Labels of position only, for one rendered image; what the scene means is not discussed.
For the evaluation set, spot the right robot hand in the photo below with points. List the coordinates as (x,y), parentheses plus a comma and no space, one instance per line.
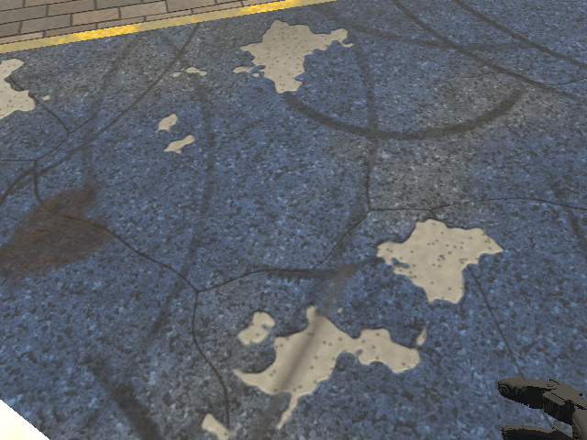
(556,398)

